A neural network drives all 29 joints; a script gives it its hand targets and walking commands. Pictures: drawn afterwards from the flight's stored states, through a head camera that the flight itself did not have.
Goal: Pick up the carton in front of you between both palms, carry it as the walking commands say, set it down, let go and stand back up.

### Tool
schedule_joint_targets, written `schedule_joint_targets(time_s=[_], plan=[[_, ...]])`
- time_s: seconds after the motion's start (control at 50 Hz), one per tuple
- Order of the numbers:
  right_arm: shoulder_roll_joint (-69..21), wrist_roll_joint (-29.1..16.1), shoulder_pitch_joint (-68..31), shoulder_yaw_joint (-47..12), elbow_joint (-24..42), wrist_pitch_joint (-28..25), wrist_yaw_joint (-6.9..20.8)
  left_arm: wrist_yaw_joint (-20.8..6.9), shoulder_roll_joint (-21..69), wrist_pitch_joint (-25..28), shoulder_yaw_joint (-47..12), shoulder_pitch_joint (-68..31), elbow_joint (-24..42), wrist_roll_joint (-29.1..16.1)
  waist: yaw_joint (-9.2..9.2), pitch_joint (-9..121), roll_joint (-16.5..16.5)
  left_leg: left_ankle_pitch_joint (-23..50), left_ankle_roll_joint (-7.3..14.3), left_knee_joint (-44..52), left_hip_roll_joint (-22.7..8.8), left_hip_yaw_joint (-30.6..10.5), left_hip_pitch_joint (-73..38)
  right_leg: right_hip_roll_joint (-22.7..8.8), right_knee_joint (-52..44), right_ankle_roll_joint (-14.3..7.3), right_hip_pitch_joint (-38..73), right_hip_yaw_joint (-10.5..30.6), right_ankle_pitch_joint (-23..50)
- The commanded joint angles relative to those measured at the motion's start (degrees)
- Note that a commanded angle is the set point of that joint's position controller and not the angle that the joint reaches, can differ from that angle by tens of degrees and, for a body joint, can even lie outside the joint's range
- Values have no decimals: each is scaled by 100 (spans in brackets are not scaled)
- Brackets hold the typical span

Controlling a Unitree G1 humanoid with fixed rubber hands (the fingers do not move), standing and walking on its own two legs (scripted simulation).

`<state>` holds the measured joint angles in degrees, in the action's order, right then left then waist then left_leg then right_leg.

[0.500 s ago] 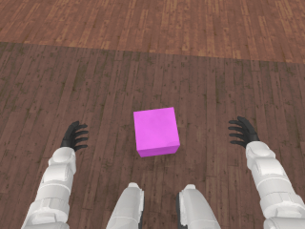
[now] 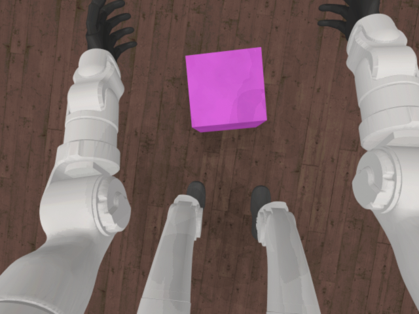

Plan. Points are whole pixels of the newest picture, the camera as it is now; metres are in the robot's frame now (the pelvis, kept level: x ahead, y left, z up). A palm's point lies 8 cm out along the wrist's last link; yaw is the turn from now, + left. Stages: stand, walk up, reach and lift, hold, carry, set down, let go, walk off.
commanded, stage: reach and lift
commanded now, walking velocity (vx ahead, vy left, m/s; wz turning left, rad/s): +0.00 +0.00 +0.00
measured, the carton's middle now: (225, 96) +0.53 +0.03 -0.52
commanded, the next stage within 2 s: none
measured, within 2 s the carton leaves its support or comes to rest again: leaves its support in 1.80 s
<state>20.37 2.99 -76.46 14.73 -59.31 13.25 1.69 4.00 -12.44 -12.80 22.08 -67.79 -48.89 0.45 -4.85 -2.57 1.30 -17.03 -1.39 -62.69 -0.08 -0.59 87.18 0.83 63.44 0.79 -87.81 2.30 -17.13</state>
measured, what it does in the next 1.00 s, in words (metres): lowers itself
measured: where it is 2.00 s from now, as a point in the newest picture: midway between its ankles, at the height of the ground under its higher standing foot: (227, 219)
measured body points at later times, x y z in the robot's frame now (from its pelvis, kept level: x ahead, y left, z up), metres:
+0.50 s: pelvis +0.01 +0.00 -0.15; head +0.37 +0.00 +0.12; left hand +0.51 +0.24 -0.31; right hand +0.57 -0.15 -0.32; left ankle +0.09 +0.13 -0.61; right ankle +0.09 -0.13 -0.61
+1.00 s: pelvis -0.02 +0.00 -0.27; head +0.36 +0.01 -0.05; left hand +0.52 +0.22 -0.47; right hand +0.56 -0.15 -0.47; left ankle +0.09 +0.13 -0.61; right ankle +0.08 -0.13 -0.61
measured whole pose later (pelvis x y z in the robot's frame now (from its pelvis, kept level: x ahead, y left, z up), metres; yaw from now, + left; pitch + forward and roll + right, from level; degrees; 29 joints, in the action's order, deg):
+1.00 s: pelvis -0.02 +0.00 -0.27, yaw +2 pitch +38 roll +1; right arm 25.2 -11.2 -90.0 1.3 -68.0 4.3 -4.9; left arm 7.1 -18.8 -3.1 10.7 -85.7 -65.3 -11.6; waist -3.2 -23.8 -0.8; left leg -32.8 -2.7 -124.1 1.9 -1.3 128.9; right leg 2.8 125.7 2.9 -128.8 3.6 -34.4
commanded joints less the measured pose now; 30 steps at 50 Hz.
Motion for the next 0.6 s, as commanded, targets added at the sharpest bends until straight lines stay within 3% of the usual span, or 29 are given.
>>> schedule_joint_targets(time_s=[0.0,0.1,0.18,0.3,0.42,0.58], plan=[[601,211,-1408,208,634,-233,-28,-43,-603,265,254,-1109,733,173,-136,6469,323,1515,-225,419,409,499,-2822,406,-299,67,3509,-304,1388],[89,400,-917,396,725,-539,-87,-183,-265,629,495,-586,711,384,-145,6355,381,2516,-210,-24,416,443,-1898,376,203,76,3107,-159,2618],[-220,514,-436,480,717,-732,-196,-233,-136,884,615,-171,501,473,-89,6164,458,2738,-245,-599,402,383,-925,306,813,125,2428,-64,3113],[-93,247,-435,176,860,-906,-432,-153,-345,1083,456,-322,366,237,-51,6295,380,2466,-293,-1777,410,393,-223,310,1854,206,1037,-152,2430],[356,-440,-965,-491,1088,-874,-652,64,-765,1019,-222,-762,428,-479,-21,7187,442,2222,-334,-2972,383,478,6,326,3090,231,860,-285,2128],[859,-1095,-2102,-956,889,-592,-732,307,-1272,712,-717,-1975,291,-1042,-75,7030,445,622,-286,-3912,273,628,377,259,4006,191,496,-444,460]])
